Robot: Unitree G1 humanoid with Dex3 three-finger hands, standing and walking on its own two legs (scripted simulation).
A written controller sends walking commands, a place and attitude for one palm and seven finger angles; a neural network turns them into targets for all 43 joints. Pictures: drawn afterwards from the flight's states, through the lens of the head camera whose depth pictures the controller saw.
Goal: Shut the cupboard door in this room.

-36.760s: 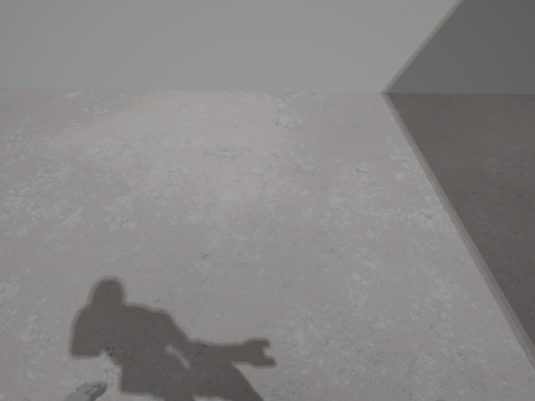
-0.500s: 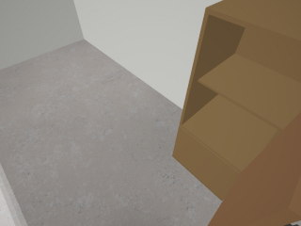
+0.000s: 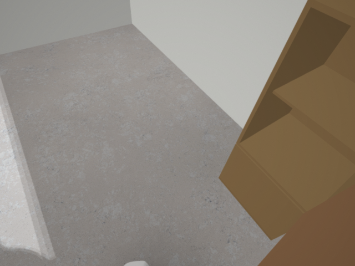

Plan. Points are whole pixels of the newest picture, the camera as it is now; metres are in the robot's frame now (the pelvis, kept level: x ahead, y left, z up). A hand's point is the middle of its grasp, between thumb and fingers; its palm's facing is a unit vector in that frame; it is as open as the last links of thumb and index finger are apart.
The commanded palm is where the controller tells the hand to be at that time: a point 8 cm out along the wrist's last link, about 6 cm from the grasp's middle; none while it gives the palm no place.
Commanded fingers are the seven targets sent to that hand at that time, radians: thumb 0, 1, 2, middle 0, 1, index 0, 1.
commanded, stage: turn or walk to find it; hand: left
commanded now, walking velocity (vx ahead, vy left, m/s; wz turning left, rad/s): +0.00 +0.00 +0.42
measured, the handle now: out of the picture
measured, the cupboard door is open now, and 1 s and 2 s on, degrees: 94 90 81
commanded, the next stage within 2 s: stand and wait in 0.46 s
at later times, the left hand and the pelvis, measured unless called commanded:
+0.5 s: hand out of the picture +0.04 +0.15 -0.13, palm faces +0.19 -0.94 -0.27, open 7.4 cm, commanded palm none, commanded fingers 0.00 0.90 0.90 -0.20 -0.30 -0.20 -0.30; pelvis +0.00 -0.04 +0.02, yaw +13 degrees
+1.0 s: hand out of the picture -0.03 +0.19 -0.16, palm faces +0.34 -0.92 -0.21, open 7.4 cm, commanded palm none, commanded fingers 0.00 0.90 0.90 -0.20 -0.30 -0.20 -0.30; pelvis -0.01 -0.01 +0.02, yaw +19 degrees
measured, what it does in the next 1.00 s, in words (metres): steps on the spot, turning left: right foot, then left foot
